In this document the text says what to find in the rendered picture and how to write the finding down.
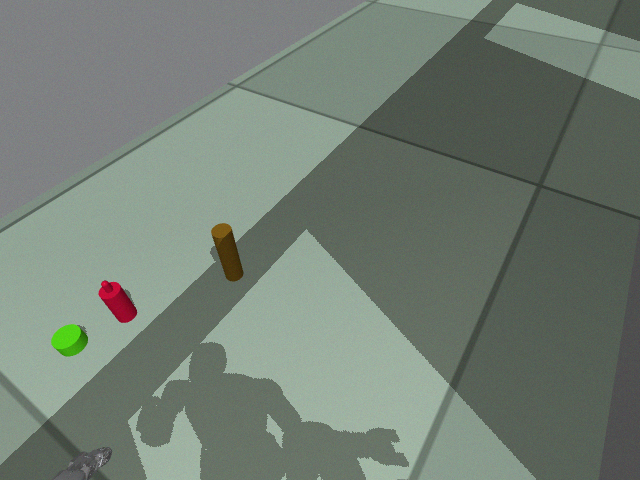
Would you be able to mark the left robot hand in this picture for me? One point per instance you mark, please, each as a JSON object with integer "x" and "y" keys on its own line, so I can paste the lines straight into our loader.
{"x": 84, "y": 465}

